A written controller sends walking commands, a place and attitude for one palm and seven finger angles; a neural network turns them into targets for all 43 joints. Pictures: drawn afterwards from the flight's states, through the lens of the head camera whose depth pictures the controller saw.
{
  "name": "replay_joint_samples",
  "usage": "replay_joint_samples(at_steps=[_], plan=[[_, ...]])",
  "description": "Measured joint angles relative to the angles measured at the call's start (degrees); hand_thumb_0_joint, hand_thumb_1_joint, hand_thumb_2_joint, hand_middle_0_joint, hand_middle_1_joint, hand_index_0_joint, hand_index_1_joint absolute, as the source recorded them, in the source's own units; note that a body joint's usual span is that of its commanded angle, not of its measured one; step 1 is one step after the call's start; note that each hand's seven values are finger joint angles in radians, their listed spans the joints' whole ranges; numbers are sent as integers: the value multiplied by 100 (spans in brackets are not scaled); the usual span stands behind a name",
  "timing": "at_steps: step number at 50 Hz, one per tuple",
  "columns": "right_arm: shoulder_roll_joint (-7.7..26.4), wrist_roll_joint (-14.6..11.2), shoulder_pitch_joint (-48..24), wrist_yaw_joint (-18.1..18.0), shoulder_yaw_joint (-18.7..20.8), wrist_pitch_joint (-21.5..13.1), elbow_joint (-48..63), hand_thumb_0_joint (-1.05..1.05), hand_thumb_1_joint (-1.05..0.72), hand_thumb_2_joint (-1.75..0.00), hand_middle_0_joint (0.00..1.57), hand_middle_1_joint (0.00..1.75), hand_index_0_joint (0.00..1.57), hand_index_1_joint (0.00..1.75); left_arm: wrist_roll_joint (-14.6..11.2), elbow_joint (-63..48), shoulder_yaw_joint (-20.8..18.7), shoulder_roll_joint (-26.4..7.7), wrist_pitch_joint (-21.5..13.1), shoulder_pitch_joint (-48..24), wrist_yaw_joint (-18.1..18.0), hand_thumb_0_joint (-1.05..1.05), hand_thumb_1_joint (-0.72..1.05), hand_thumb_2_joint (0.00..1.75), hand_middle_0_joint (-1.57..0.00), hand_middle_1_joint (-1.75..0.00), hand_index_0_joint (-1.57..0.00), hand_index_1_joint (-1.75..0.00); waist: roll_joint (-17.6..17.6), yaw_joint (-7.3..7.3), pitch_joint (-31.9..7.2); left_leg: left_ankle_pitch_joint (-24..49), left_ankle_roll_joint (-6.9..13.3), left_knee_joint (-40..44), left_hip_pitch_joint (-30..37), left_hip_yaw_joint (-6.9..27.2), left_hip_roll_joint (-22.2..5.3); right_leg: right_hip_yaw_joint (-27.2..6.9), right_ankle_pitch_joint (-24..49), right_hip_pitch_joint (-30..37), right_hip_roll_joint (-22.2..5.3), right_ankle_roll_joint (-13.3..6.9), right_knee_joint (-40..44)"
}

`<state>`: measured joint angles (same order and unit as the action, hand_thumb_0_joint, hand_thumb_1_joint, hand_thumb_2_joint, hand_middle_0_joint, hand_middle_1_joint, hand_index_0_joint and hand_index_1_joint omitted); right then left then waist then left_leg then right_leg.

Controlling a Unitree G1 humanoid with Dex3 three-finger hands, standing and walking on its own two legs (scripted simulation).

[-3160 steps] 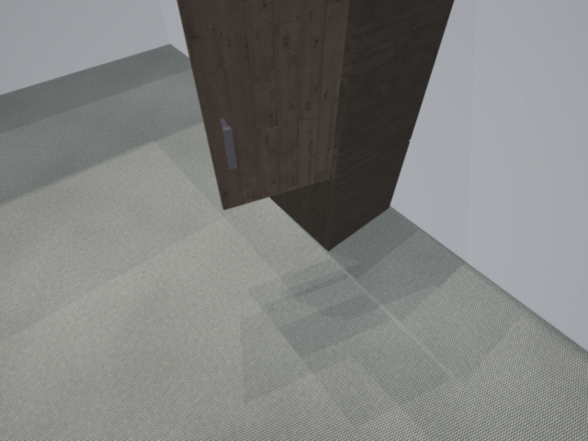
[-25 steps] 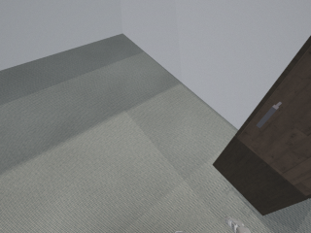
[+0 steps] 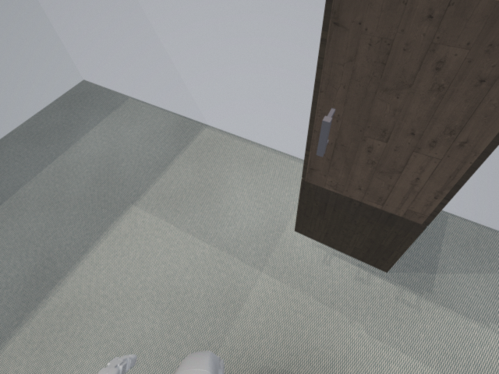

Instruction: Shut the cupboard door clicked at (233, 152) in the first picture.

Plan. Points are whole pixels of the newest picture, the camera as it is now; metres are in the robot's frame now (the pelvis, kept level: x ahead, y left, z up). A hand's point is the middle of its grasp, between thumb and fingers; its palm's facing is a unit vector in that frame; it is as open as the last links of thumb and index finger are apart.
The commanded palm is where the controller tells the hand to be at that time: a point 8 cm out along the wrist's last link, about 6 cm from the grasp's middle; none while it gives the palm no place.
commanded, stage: turn to face it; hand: left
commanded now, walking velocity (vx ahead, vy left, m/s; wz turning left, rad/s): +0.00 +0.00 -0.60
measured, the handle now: (326, 132) +0.67 -0.16 -0.08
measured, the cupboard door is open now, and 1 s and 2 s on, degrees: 1 1 1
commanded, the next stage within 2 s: take the last steps up to it in 0.70 s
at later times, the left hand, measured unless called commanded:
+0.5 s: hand (151, 362) +0.16 +0.20 -0.16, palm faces -0.24 -0.94 -0.24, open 7.4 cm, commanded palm none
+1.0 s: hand (183, 363) +0.16 +0.15 -0.18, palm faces -0.37 -0.91 -0.17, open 7.4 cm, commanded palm none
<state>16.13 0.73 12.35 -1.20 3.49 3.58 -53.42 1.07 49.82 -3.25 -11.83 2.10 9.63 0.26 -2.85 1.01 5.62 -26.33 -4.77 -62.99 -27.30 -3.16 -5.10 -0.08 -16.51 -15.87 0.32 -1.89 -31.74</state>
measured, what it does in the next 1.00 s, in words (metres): steps on the spot, turning right: left foot, then right foot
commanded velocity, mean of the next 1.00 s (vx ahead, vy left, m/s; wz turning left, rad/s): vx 0.06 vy -0.01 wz -0.35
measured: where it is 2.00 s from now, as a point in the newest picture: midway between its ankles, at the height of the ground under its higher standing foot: outside the picture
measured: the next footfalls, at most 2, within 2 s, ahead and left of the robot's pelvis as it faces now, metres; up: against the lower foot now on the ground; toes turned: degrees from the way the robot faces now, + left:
left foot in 0.24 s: +0.09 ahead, +0.15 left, +0.00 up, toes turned -6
right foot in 0.58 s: +0.00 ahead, -0.11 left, +0.00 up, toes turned -21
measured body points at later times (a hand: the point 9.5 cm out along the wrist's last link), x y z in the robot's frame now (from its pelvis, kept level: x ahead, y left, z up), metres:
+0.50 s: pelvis +0.01 +0.02 +0.00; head +0.06 +0.01 +0.45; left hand +0.17 +0.25 -0.14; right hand +0.01 -0.24 -0.14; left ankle +0.05 +0.15 -0.73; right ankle -0.04 -0.09 -0.69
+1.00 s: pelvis +0.04 +0.00 +0.00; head +0.07 +0.00 +0.45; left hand +0.18 +0.20 -0.16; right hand -0.01 -0.25 -0.14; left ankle +0.08 +0.10 -0.74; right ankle -0.04 -0.09 -0.72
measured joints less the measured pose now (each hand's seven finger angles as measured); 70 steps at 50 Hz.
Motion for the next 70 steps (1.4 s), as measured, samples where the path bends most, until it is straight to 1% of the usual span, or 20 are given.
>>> replay_joint_samples(at_steps=[8,12,13,15,18,22,27,29,30,32,34,37,44,47,51,55,60,66,68,70], plan=[[-242,-21,-223,61,-53,-81,238,1,-91,-90,20,30,20,30,41,84,15,28,72,145,43,1,90,90,-20,-30,-20,-30,264,-92,-140,322,-39,1393,206,188,181,-496,142,54,139,50,212],[-324,-50,-240,44,-125,-221,350,1,-91,-90,20,30,20,30,6,108,-49,-30,136,230,39,1,90,90,-20,-30,-20,-30,344,-152,-264,870,66,2993,874,198,286,-754,-11,-154,296,177,-115],[-337,-25,-226,32,-139,-283,369,1,-91,-90,20,30,20,30,-23,116,-69,-56,167,230,45,1,90,90,-20,-30,-20,-30,339,-129,-292,1220,213,3149,893,192,262,-753,-237,-280,340,185,-358],[-436,39,-221,13,-208,-315,384,1,-91,-90,20,30,20,30,-28,152,-120,-173,219,173,63,1,90,90,-20,-30,-20,-30,482,-148,-224,1151,379,2990,902,26,237,-604,-978,-618,294,233,-1358],[-536,101,-86,-2,-297,-327,397,1,-91,-90,20,30,21,30,15,166,-198,-300,243,123,128,1,90,90,-20,-30,-20,-30,530,-147,-204,1096,396,3195,1080,-119,106,-236,-1191,-1011,199,334,-2641],[-520,129,6,-29,-303,-268,334,1,-90,-90,20,30,21,30,8,98,-217,-322,263,66,189,1,90,90,-20,-30,-19,-30,373,-159,-136,1210,333,3450,1244,-276,-110,116,-1102,-968,7,416,-2566],[-383,103,76,15,-201,-236,223,1,-90,-90,20,30,21,30,-4,93,-139,-245,206,39,204,1,91,90,-20,-30,-19,-30,142,-75,-85,1023,188,3167,1206,-512,-332,336,-628,-305,-65,331,-931],[-314,48,152,39,-145,-196,166,1,-90,-90,20,30,21,30,18,77,-101,-232,99,88,194,1,90,90,-20,-30,-19,-30,134,-79,-153,779,142,2725,1037,-585,-365,290,-86,35,-79,192,-126],[-240,30,118,34,-105,-142,96,1,-90,-90,20,30,21,30,28,126,-78,-157,47,70,159,1,90,90,-20,-30,-19,-30,18,-76,-132,340,145,2286,878,-413,-368,281,-175,-9,-6,98,-224],[-131,10,73,0,-47,-29,-11,1,-90,-90,20,30,21,30,30,183,-2,-16,1,83,101,1,90,90,-20,-30,-19,-30,-105,-37,-113,-203,161,1279,518,-58,-164,262,-292,7,33,-15,-279],[-95,7,40,-16,-24,8,-94,1,-91,-90,20,30,20,30,29,215,27,84,-5,147,42,1,90,90,-20,-30,-20,-30,-90,-41,-138,-177,143,533,228,49,14,189,-213,103,23,-45,-79],[-134,8,0,15,-31,-15,-120,1,-91,-90,20,30,20,30,25,285,45,150,7,227,-13,1,90,90,-20,-30,-20,-30,31,-40,-176,123,109,289,46,54,136,70,-20,239,16,-53,253],[-363,6,-56,39,-96,-87,-137,1,-91,-90,20,30,20,30,42,451,33,172,-11,341,-20,1,90,90,-20,-30,-20,-30,260,-119,-284,303,134,1749,531,72,266,-108,59,377,134,-41,487],[-463,33,39,51,-172,-250,-132,1,-91,-90,20,30,20,30,20,535,-3,129,-5,450,2,1,90,90,-20,-30,-20,-30,349,-127,-407,674,220,2990,1110,19,304,-152,-124,333,212,12,253],[-642,138,256,40,-274,-439,-121,1,-91,-90,20,30,20,30,31,667,-65,-3,77,515,89,1,90,90,-20,-30,-20,-30,566,-51,-493,851,514,3204,1311,-86,321,-99,-1042,-349,192,-26,-1542],[-727,148,635,-2,-337,-533,-219,0,-91,-90,20,30,21,30,70,712,-101,-70,41,422,196,1,90,90,-20,-30,-20,-30,548,23,-492,1027,467,3820,1748,-122,241,53,-612,-966,39,53,-2624],[-725,139,941,-4,-313,-549,-495,0,-90,-90,20,30,21,30,35,641,-59,-41,-34,208,215,1,91,90,-20,-30,-19,-30,414,40,-341,1064,358,4261,2193,-221,121,173,-195,-1102,-221,138,-1814],[-648,91,1182,56,-211,-459,-761,1,-90,-90,20,30,21,30,37,643,-6,31,-193,55,226,1,91,90,-19,-30,-19,-30,268,147,-237,361,128,3553,2302,-357,-62,401,323,-421,-191,25,-38],[-588,32,1109,76,-185,-376,-891,1,-90,-90,20,30,21,30,31,701,3,135,-327,-11,165,1,91,90,-19,-30,-19,-30,109,137,-157,-160,304,2322,1866,-149,-124,497,240,-383,-86,-67,-264],[-556,18,981,78,-150,-309,-961,1,-91,-90,20,30,20,30,6,735,41,234,-386,21,101,1,91,90,-20,-30,-19,-30,53,118,-141,-296,418,1055,1283,22,-7,586,101,-160,-50,-120,-142]])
